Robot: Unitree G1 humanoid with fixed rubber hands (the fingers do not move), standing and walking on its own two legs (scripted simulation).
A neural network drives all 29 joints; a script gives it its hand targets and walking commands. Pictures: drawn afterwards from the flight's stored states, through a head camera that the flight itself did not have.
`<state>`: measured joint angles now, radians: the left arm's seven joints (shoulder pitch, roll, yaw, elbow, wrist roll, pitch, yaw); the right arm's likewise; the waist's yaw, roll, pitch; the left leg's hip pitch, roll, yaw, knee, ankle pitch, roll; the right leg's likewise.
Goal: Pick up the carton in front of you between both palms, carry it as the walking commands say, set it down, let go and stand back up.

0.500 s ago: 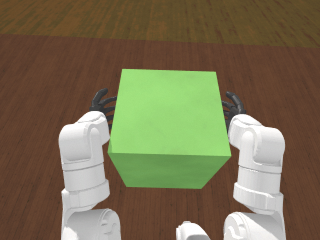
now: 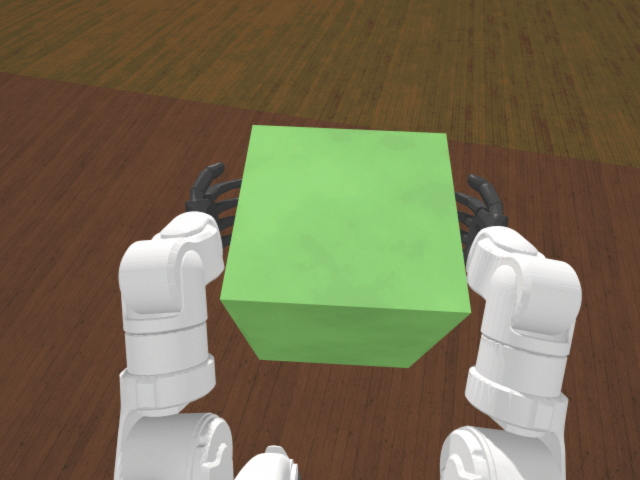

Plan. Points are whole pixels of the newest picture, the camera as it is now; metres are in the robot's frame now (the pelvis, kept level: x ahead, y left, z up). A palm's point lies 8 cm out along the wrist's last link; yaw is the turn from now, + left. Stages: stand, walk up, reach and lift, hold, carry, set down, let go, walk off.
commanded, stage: carry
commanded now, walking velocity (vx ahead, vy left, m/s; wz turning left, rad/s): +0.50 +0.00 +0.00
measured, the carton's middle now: (340, 261) +0.37 +0.03 +0.09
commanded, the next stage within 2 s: none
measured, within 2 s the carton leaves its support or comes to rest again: neither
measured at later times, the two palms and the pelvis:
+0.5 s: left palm (288, 66) +0.67 +0.14 +0.19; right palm (483, 78) +0.67 -0.16 +0.19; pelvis +0.32 +0.00 +0.02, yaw +0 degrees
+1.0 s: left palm out of the picture +0.98 +0.15 +0.22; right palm out of the picture +0.95 -0.15 +0.21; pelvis +0.61 +0.03 +0.07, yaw -1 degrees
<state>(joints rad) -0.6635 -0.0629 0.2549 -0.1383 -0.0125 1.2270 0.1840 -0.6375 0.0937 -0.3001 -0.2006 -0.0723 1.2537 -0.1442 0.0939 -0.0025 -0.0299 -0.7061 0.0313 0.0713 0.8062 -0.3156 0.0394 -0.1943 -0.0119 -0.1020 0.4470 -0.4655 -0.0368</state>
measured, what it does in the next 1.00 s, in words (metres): climbs: left foot, then right foot 0.03 m higher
